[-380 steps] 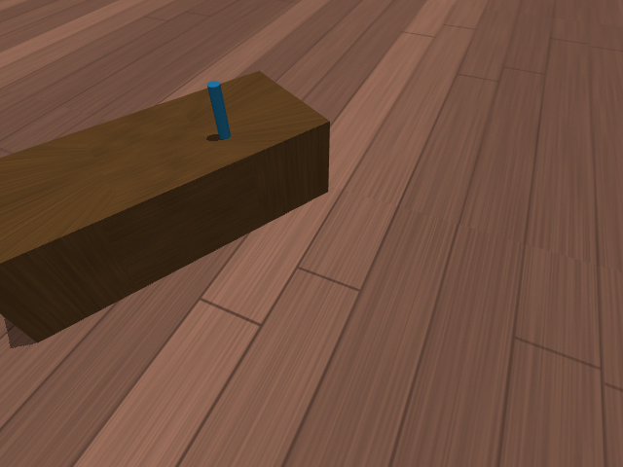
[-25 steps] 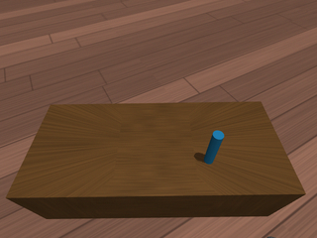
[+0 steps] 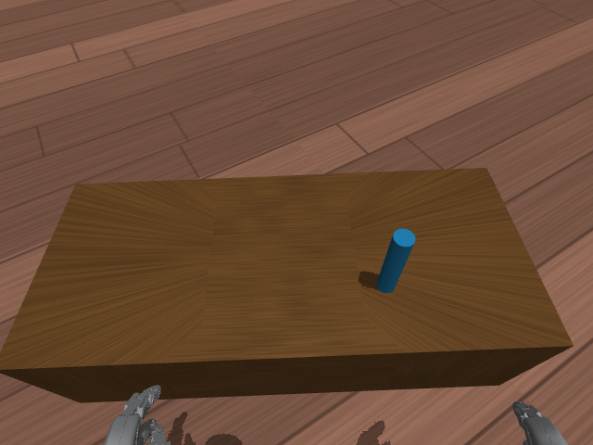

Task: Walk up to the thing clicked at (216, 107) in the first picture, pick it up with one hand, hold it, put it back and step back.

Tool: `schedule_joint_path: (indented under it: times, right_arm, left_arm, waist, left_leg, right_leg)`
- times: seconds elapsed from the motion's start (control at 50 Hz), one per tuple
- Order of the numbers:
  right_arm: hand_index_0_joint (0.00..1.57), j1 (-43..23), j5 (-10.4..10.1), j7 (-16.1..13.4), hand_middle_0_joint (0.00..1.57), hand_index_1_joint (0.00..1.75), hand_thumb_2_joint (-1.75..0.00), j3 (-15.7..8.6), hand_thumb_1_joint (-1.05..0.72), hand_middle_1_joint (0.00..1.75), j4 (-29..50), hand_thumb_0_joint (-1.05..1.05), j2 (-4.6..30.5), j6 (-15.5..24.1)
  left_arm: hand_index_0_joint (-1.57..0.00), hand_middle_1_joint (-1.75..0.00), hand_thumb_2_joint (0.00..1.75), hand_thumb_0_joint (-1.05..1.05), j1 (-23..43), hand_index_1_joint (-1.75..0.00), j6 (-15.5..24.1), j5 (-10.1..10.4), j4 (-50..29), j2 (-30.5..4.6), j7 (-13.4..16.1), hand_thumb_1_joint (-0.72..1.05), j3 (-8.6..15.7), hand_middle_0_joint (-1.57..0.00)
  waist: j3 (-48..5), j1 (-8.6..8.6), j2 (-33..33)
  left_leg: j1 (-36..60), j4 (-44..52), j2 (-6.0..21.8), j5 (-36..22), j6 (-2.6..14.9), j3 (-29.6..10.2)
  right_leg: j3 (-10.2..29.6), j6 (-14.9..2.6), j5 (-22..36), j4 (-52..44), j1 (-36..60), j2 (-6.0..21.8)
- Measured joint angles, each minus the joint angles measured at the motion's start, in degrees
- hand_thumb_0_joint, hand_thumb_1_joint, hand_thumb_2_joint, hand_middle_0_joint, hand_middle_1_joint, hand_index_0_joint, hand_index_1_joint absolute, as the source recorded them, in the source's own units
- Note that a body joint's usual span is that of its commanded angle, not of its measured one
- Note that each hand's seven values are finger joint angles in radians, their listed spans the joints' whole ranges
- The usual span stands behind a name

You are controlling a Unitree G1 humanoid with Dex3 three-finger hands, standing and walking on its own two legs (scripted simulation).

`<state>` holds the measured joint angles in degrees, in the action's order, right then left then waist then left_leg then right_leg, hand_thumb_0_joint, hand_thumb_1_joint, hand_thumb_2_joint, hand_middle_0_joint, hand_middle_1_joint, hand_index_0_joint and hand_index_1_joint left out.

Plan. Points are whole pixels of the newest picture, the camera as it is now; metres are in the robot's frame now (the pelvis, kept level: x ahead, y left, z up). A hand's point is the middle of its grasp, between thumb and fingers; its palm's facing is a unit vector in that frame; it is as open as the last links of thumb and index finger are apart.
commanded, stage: go down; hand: right
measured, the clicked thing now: (393, 263) +0.52 -0.19 -0.26
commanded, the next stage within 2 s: none
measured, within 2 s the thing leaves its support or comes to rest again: neither
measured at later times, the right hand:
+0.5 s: hand out of the picture +0.14 -0.26 -0.12, palm faces +0.02 +0.94 -0.33, open 17.6 cm
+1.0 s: hand (519, 435) +0.16 -0.28 -0.11, palm faces +0.10 +0.94 -0.33, open 17.6 cm
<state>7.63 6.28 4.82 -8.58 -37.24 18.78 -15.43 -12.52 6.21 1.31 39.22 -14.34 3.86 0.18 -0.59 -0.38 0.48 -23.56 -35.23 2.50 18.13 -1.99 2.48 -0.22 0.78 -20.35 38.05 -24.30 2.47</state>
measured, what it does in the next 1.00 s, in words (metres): stands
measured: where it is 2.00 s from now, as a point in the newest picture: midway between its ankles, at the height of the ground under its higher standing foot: outside the picture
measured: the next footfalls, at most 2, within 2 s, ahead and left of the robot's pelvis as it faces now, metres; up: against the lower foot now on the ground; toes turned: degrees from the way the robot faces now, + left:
none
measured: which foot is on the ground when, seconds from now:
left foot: down 0.00-1.00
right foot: down 0.00-1.00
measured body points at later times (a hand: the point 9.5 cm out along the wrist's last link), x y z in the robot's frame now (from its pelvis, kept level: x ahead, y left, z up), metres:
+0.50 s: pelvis +0.00 +0.00 -0.03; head +0.04 -0.01 +0.42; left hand +0.16 +0.24 -0.11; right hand +0.14 -0.31 -0.10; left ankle -0.01 +0.14 -0.72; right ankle -0.01 -0.13 -0.72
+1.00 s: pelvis -0.01 +0.00 -0.04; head +0.02 -0.02 +0.41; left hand +0.15 +0.24 -0.11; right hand +0.16 -0.33 -0.09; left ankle -0.01 +0.14 -0.72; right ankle -0.01 -0.13 -0.72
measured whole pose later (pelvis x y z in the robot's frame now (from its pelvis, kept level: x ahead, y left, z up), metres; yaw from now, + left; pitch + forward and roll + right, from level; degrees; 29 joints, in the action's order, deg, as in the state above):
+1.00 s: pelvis -0.01 +0.00 -0.04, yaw -2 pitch +10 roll +3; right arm 13.3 0.0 5.7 -11.5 -12.6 23.4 -27.0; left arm -14.5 15.3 0.7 36.4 -13.4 10.7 -2.5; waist -6.2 -1.4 1.5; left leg -35.7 -51.4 2.2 25.2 -1.8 5.3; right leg 3.7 1.2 -27.8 56.6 -38.8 3.0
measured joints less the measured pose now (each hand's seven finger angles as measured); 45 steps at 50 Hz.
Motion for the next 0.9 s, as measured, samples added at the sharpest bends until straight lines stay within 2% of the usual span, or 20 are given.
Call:
schedule_joint_path:
  times: [0.16, 0.42, 0.74, 0.9]
  right_arm:
    - [0.05, 4.15, -1.38, -0.42, 0.05, 0.05, -0.03, 0.63, 0.53, 0.05, 9.03, -0.01, 0.47, -3.65]
    - [0.05, 9.27, -3.17, 0.04, 0.06, 0.05, -0.02, 0.87, 0.56, 0.05, 19.46, -0.01, 1.37, -10.57]
    - [0.05, 13.79, -4.46, -0.12, 0.05, 0.05, -0.03, 0.46, 0.58, 0.05, 28.13, -0.01, 2.24, -13.68]
    - [0.05, 12.23, -4.97, -0.09, 0.05, 0.05, -0.03, -0.41, 0.57, 0.05, 28.35, -0.01, 3.01, -13.98]
  left_arm:
    - [-0.20, -0.30, 0.89, 0.01, -0.28, -0.30, 1.39, -0.12, -0.92, 0.32, 1.02, 0.90, -0.14, -0.20]
    - [-0.19, -0.30, 0.90, 0.02, -1.33, -0.30, 2.55, 0.19, -3.95, 0.90, 1.79, 0.90, -1.17, -0.19]
    - [-0.19, -0.30, 0.90, 0.02, -2.58, -0.30, 5.87, 0.05, -5.28, 0.80, 4.52, 0.90, -1.53, -0.19]
    - [-0.19, -0.30, 0.90, 0.02, -2.65, -0.30, 7.68, -0.26, -4.80, 0.94, 5.76, 0.90, -2.05, -0.19]
  waist:
    - [-2.65, -0.19, 0.27]
    - [-5.21, -1.00, 1.10]
    - [-6.55, -1.10, 1.37]
    - [-6.52, -1.00, 1.42]
  left_leg:
    - [-2.62, -4.37, -0.08, 3.10, -0.23, 0.71]
    - [-6.70, -9.88, -0.30, 5.79, -0.21, 1.39]
    - [-11.20, -14.57, -0.32, 6.94, -0.08, 2.13]
    - [-12.02, -15.70, -0.29, 7.14, 0.06, 2.49]
  right_leg:
    - [0.93, 0.03, -3.53, 5.60, -3.49, 0.22]
    - [1.94, 0.06, -6.42, 11.84, -8.18, 0.53]
    - [3.05, 0.12, -7.62, 17.08, -13.29, 0.57]
    - [3.52, 0.24, -7.65, 18.18, -14.27, 0.52]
